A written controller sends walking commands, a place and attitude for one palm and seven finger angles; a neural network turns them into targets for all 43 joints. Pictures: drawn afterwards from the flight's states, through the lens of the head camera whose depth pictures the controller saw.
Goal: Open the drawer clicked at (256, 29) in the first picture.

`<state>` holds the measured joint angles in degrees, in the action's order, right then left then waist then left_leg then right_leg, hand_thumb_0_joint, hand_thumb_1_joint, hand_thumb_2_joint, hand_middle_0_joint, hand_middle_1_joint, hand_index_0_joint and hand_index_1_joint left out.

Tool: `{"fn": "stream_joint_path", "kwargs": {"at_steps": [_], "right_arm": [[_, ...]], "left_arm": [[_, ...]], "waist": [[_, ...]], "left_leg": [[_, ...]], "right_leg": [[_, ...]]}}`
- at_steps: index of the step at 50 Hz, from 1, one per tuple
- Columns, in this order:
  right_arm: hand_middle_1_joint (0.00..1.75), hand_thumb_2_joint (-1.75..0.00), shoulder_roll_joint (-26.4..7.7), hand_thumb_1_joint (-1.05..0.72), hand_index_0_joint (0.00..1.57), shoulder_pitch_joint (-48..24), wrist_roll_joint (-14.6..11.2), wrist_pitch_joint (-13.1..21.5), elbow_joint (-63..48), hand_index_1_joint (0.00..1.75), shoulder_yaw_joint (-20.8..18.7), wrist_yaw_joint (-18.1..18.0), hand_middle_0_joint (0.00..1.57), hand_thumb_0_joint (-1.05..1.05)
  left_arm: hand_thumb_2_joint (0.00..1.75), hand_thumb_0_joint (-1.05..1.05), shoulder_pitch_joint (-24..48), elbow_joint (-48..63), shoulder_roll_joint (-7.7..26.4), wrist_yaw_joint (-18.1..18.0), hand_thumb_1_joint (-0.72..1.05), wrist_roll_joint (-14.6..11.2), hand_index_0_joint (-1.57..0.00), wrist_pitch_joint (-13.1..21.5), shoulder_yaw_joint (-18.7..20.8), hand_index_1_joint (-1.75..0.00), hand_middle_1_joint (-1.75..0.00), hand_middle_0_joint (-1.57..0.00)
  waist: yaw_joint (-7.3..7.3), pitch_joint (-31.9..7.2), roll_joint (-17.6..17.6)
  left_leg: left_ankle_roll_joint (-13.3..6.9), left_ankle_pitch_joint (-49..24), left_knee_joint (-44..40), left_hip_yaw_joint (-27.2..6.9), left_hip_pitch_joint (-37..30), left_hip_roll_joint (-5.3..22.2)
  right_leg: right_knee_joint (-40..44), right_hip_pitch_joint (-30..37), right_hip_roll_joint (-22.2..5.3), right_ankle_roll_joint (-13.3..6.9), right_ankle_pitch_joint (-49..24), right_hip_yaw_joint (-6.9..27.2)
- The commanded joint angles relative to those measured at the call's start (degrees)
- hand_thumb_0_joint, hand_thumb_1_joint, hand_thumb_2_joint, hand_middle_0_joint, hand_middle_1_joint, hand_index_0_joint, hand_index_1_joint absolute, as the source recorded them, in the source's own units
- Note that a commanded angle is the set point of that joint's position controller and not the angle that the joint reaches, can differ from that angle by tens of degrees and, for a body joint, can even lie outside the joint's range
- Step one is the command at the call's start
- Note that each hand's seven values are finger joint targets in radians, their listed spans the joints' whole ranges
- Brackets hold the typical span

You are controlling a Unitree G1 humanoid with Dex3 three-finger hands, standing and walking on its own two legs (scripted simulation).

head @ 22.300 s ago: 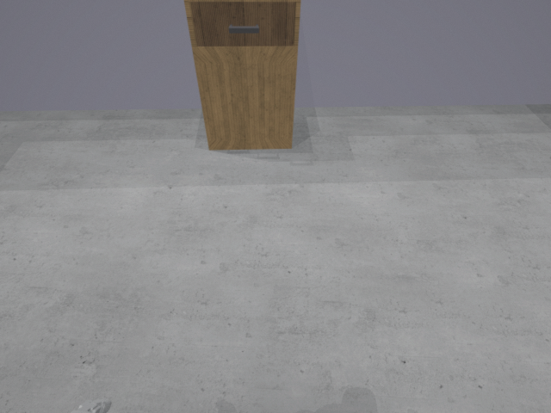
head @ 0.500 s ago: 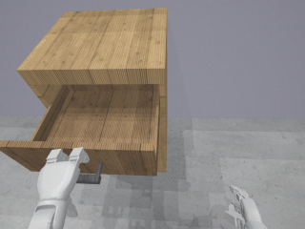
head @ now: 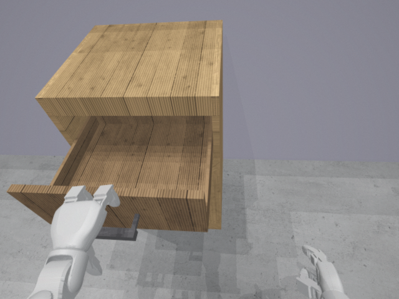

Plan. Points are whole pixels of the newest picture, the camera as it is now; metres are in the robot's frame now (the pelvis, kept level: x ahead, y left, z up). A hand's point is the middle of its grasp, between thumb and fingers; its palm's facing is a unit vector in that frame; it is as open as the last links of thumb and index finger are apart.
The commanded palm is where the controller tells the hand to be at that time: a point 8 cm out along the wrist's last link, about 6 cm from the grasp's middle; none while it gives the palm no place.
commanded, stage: lift the hand off the handle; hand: left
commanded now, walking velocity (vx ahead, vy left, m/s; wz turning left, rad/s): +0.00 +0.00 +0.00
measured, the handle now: (110, 225) +0.27 +0.26 -0.06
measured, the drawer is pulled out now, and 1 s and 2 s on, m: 0.25 0.25 0.25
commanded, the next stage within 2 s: draw the hand back to the body in 0.72 s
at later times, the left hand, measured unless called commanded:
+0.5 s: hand (88, 212) +0.24 +0.24 +0.07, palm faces +0.03 -0.08 -1.00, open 13.8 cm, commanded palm +0.22 +0.25 +0.13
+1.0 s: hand (79, 207) +0.24 +0.25 +0.09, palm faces +0.05 -0.09 -0.99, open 13.8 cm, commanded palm +0.21 +0.25 +0.15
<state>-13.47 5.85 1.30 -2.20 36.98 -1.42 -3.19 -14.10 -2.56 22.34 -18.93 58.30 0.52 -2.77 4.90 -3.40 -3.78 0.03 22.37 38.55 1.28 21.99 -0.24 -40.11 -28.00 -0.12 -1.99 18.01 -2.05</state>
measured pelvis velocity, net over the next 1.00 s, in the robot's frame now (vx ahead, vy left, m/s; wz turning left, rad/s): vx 0.02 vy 0.02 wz -0.02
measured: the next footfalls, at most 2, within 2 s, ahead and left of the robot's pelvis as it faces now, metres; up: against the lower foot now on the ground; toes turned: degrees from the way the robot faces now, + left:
none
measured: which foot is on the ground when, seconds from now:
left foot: down 0.00-1.00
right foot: down 0.00-1.00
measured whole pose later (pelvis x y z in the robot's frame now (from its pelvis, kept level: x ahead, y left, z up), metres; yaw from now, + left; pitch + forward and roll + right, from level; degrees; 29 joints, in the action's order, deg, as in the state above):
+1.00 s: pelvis +0.02 +0.02 +0.02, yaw -1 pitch +3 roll +0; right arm -13.7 5.9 0.1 -4.1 34.5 0.0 -0.4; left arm -17.9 12.1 25.1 -9.3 54.0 -0.4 0.1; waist 5.9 -2.0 -5.1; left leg -0.9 18.3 26.9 2.2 11.5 -0.3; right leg -28.1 -17.5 0.3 -0.9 13.5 -1.0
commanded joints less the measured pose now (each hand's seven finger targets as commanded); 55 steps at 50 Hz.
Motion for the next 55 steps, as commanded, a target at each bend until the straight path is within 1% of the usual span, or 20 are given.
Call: {"fn": "stream_joint_path", "kwargs": {"at_steps": [1, 4, 8, 10, 12, 15, 19, 20, 23, 25, 27, 29, 30, 33, 35, 38, 44, 45, 50, 55], "right_arm": [[0.3, -0.9, -5.1, -0.9, 0.2, -7.6, 0.1, 2.7, -9.1, 0.3, -1.4, -0.4, 0.2, 0.0], [0.3, -0.9, -5.0, -0.9, 0.2, -7.5, 0.0, 2.8, -8.7, 0.3, -1.5, -0.5, 0.2, 0.0], [0.3, -0.9, -5.0, -0.9, 0.2, -8.0, -0.2, 2.8, -8.5, 0.3, -1.4, -0.5, 0.2, 0.0], [0.3, -0.9, -5.3, -0.9, 0.2, -8.2, -0.5, 2.5, -8.5, 0.3, -1.3, -0.3, 0.2, 0.0], [0.3, -0.9, -5.4, -0.9, 0.2, -8.5, -0.9, 2.0, -8.5, 0.3, -1.2, 0.1, 0.2, 0.0], [0.3, -0.9, -5.8, -0.9, 0.2, -9.3, -1.1, 1.5, -9.5, 0.3, -0.8, 0.4, 0.2, 0.0], [0.3, -0.9, -5.6, -0.9, 0.2, -9.0, -0.7, 1.3, -10.2, 0.3, -0.6, 0.8, 0.2, 0.0], [0.3, -0.9, -5.8, -0.9, 0.2, -9.3, -0.8, 1.1, -10.4, 0.3, -0.5, 0.9, 0.2, 0.0], [0.3, -0.9, -5.6, -0.9, 0.2, -8.9, -0.6, 1.0, -10.2, 0.3, -0.4, 0.9, 0.2, 0.0], [0.3, -0.9, -5.6, -0.9, 0.2, -9.5, -0.9, 1.2, -10.1, 0.3, -0.5, 0.7, 0.2, 0.0], [0.3, -0.9, -5.4, -0.9, 0.2, -8.9, -0.8, 1.6, -9.8, 0.3, -0.7, 0.7, 0.2, 0.0], [0.3, -0.9, -5.6, -0.9, 0.2, -8.5, -0.7, 1.9, -9.6, 0.3, -1.0, 0.7, 0.2, 0.0], [0.3, -0.9, -5.7, -0.9, 0.2, -9.1, -0.9, 1.9, -9.6, 0.3, -0.8, 0.7, 0.2, 0.0], [0.3, -0.9, -5.8, -0.9, 0.2, -8.5, -0.9, 1.7, -9.3, 0.3, -0.7, 0.9, 0.2, 0.0], [0.3, -0.9, -5.8, -0.9, 0.2, -9.5, -1.2, 1.8, -9.7, 0.3, -0.6, 1.1, 0.2, 0.0], [0.3, -0.9, -5.9, -0.9, 0.2, -8.0, -0.7, 1.5, -10.0, 0.3, -0.7, 1.4, 0.2, 0.0], [0.3, -0.9, -5.5, -0.9, 0.2, -8.4, -0.8, 0.9, -11.4, 0.3, -0.6, 2.3, 0.2, 0.0], [0.3, -0.9, -5.7, -0.9, 0.2, -9.2, -1.1, 0.9, -11.8, 0.3, -0.4, 2.4, 0.2, 0.0], [0.3, -0.9, -5.7, -0.9, 0.2, -8.8, -1.3, 0.6, -12.6, 0.3, -0.4, 3.0, 0.2, 0.0], [0.3, -0.9, -5.9, -0.9, 0.2, -8.7, -1.3, 0.7, -13.0, 0.3, -0.3, 2.8, 0.2, 0.0]], "left_arm": [[0.3, 0.0, 13.1, 16.1, 12.3, -3.3, -0.5, -0.6, -0.3, 0.8, 9.1, -1.2, -1.2, -0.3], [0.3, 0.0, 14.1, 15.2, 12.0, -2.7, -0.5, -0.7, -0.3, 0.9, 9.0, -1.2, -1.2, -0.3], [0.3, 0.0, 15.8, 15.3, 11.7, -1.6, -0.5, -1.2, -0.3, 0.9, 8.1, -1.2, -1.2, -0.3], [0.3, 0.0, 13.3, 12.7, 11.8, -0.6, -0.5, -1.3, -0.3, -0.6, 8.6, -1.2, -1.2, -0.3], [0.3, 0.0, 13.1, 12.7, 9.7, 1.2, -0.5, -1.7, -0.3, -2.2, 6.0, -1.2, -1.2, -0.3], [0.3, 0.0, 11.1, 13.1, 10.8, 3.9, -0.5, -2.2, -0.3, -4.2, 6.3, -1.2, -1.2, -0.3], [0.3, 0.0, 7.6, 18.2, 11.8, 5.9, -0.5, -2.7, -0.3, -3.3, 7.8, -1.2, -1.2, -0.3], [0.3, 0.0, 6.6, 18.2, 13.6, 6.0, -0.5, -2.9, -0.3, -3.0, 9.9, -1.2, -1.2, -0.3], [0.3, 0.0, 9.1, 19.5, 12.3, 5.9, -0.5, -2.9, -0.3, -2.0, 8.9, -1.2, -1.2, -0.3], [0.3, 0.0, 10.8, 19.5, 14.0, 5.6, -0.5, -3.2, -0.3, -1.5, 10.6, -1.2, -1.2, -0.3], [0.3, 0.0, 12.6, 20.7, 12.5, 5.6, -0.5, -3.2, -0.3, -0.6, 8.6, -1.2, -1.2, -0.3], [0.3, 0.0, 11.0, 20.7, 13.7, 5.6, -0.5, -3.5, -0.3, -0.3, 9.8, -1.2, -1.2, -0.3], [0.3, 0.0, 11.2, 20.7, 13.5, 5.9, -0.5, -3.9, -0.3, -0.5, 9.6, -1.2, -1.2, -0.3], [0.3, 0.0, 11.6, 18.8, 11.5, 7.0, -0.5, -3.9, -0.3, -0.9, 7.2, -1.2, -1.2, -0.3], [0.3, 0.0, 13.3, 18.8, 11.4, 7.6, -0.5, -4.2, -0.3, -1.1, 6.7, -1.2, -1.2, -0.3], [0.3, 0.0, 10.2, 20.1, 12.9, 8.0, -0.5, -3.5, -0.3, -0.8, 8.2, -1.2, -1.2, -0.3], [0.3, 0.0, 5.2, 24.9, 13.6, 7.1, -0.5, -3.7, -0.3, -0.6, 10.5, -1.2, -1.2, -0.3], [0.3, 0.0, 4.1, 25.2, 14.4, 7.0, -0.5, -4.0, -0.3, -0.9, 11.7, -1.2, -1.2, -0.3], [0.3, 0.0, -1.8, 27.9, 13.3, 6.8, -0.5, -5.0, -0.3, -1.6, 11.8, -1.2, -1.2, -0.3], [0.3, 0.0, 0.1, 30.1, 14.1, 7.9, -0.5, -5.6, -0.3, -1.4, 11.4, -1.2, -1.2, -0.3]], "waist": [[-0.22, -12.4, 1.7], [-0.35, -11.6, 3.0], [-0.47, -10.9, 1.6], [0.32, -10.3, 2.5], [0.38, -9.8, 3.3], [1.07, -9.7, 3.8], [1.89, -9.3, 4.0], [2.09, -8.6, 3.3], [1.39, -6.8, 3.6], [1.18, -6.5, 2.0], [0.87, -7.9, 0.7], [1.25, -9.7, 2.3], [0.96, -9.2, 1.0], [0.52, -7.0, 3.6], [0.19, -7.2, 2.3], [1.58, -10.2, 3.0], [2.22, -10.3, 1.6], [2.1, -9.5, -0.2], [1.76, -8.6, 1.1], [0.92, -6.8, 1.6]], "left_leg": [[-1.1, -13.8, -6.1, -0.4, -2.5, -1.8], [-1.2, -13.6, -6.8, -0.3, -2.9, -1.7], [-1.2, -14.0, -7.9, -0.2, -3.9, -1.8], [-0.9, -14.6, -9.0, -0.3, -3.6, -1.6], [-0.9, -14.9, -10.2, -0.2, -3.9, -1.5], [-1.0, -15.9, -11.4, 0.1, -4.3, -1.6], [-1.3, -18.5, -12.2, 0.1, -5.6, -1.5], [-1.1, -18.4, -12.5, 0.0, -5.7, -1.4], [-1.3, -16.7, -12.9, 0.2, -5.9, -1.4], [-1.3, -15.7, -13.2, 0.0, -6.9, -1.3], [-1.3, -17.0, -13.2, 0.0, -8.3, -1.4], [-1.3, -18.7, -13.1, 0.0, -9.1, -1.4], [-1.1, -19.1, -13.2, -0.3, -9.4, -1.3], [-1.2, -18.9, -13.6, 0.0, -8.6, -1.2], [-1.0, -18.4, -14.0, -0.3, -9.1, -1.0], [-1.1, -21.1, -14.0, 0.0, -9.6, -1.0], [-0.7, -24.2, -14.1, -0.1, -9.9, -0.4], [-0.3, -23.6, -14.4, -0.4, -9.6, -0.3], [-0.3, -25.2, -14.1, -0.4, -10.1, 0.4], [-0.7, -22.7, -14.2, -0.7, -10.6, 0.8]], "right_leg": [[7.3, 11.5, 0.3, -0.1, -10.8, 3.2], [8.1, 11.7, 0.4, 0.0, -10.6, 3.1], [9.2, 12.4, 0.3, 0.0, -10.6, 3.1], [10.0, 13.9, 0.4, -0.2, -11.1, 3.3], [10.3, 14.6, 0.5, -0.1, -11.2, 2.6], [11.4, 17.6, 0.4, -0.1, -12.4, 3.0], [11.7, 19.9, 0.2, 0.0, -16.1, 3.0], [12.3, 20.0, 0.4, -0.3, -15.7, 3.6], [13.2, 18.5, 0.1, 0.0, -13.6, 3.2], [14.4, 17.9, 0.4, -0.2, -11.5, 3.9], [14.2, 18.0, 0.1, -0.2, -12.3, 3.0], [14.1, 19.2, 0.2, -0.1, -14.5, 3.0], [14.5, 19.0, 0.2, -0.2, -15.0, 3.4], [14.7, 17.8, 0.1, 0.1, -14.5, 2.2], [15.2, 17.7, 0.3, -0.2, -13.6, 2.6], [14.3, 20.1, 0.1, -0.2, -16.7, 2.1], [13.8, 20.8, 0.1, -0.5, -19.3, 2.2], [14.1, 20.6, 0.3, -0.8, -18.4, 2.9], [14.1, 19.9, 0.2, -0.7, -19.4, 2.5], [15.0, 18.3, 0.1, -0.5, -16.2, 2.1]]}}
